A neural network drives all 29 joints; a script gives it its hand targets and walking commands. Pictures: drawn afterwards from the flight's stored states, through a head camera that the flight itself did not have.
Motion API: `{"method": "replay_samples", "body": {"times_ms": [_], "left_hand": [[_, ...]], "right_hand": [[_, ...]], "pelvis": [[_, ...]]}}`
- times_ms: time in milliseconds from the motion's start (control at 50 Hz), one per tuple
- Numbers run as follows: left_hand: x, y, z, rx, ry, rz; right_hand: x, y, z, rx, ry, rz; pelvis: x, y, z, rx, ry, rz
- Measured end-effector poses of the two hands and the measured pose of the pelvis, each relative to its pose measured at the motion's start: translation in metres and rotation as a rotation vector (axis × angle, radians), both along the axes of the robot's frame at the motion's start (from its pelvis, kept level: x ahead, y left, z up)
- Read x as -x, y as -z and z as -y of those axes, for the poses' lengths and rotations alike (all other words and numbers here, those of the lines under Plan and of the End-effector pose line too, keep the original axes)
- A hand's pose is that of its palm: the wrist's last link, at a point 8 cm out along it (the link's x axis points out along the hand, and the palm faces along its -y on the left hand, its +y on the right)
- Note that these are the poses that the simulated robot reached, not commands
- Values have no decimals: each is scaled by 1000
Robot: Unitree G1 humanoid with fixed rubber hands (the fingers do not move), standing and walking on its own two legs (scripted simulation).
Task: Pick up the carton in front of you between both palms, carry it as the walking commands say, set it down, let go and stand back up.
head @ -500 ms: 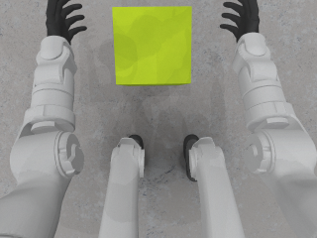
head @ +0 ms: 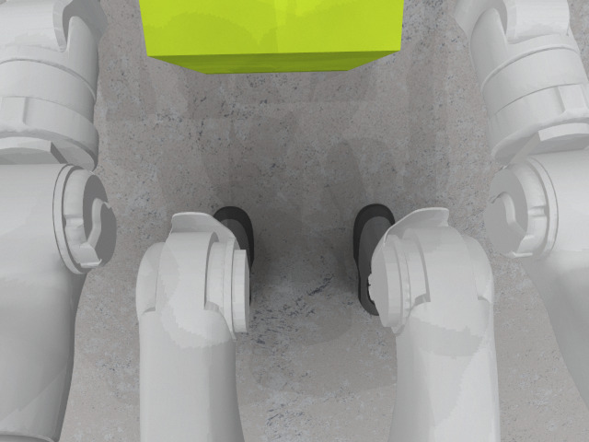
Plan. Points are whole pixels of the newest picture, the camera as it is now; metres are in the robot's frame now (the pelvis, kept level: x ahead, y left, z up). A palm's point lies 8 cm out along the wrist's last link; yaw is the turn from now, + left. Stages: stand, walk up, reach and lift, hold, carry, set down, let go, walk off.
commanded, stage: reach and lift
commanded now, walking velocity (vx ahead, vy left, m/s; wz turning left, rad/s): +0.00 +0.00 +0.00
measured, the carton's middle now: out of the picture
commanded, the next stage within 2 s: none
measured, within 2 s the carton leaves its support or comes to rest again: leaves its support in 0.90 s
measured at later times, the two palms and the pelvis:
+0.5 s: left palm out of the picture +0.55 +0.20 -0.18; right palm out of the picture +0.56 -0.12 -0.18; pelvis +0.00 +0.00 -0.01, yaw +0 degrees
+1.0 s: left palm out of the picture +0.54 +0.19 -0.14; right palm out of the picture +0.55 -0.11 -0.14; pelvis +0.01 +0.00 -0.01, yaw +1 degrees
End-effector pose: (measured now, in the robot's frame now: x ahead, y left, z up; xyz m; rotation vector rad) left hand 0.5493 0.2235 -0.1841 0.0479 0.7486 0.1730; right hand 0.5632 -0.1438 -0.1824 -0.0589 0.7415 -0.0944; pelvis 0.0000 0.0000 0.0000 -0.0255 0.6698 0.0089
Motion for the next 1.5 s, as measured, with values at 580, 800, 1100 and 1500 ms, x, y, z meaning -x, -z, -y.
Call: {"method": "replay_samples", "body": {"times_ms": [580,800,1100,1500], "left_hand": [[-3,0,28,27,27,19],[-3,0,26,56,44,5],[25,-102,30,53,-33,69],[62,-232,38,50,-34,53]], "right_hand": [[0,2,-36,-27,-44,21],[0,3,-34,-61,-29,8],[23,-101,-38,-59,19,76],[58,-233,-30,-49,20,61]], "pelvis": [[4,8,4,-5,0,44],[-4,18,3,-7,2,50],[-4,-14,6,-3,-18,-24],[7,-109,10,-7,-29,-77]]}}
